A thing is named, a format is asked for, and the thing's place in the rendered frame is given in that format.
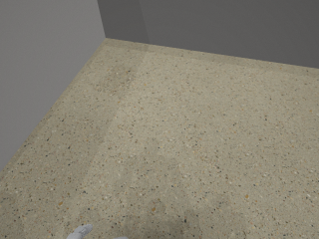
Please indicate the robot left hand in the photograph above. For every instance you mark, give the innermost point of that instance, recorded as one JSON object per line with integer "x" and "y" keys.
{"x": 80, "y": 232}

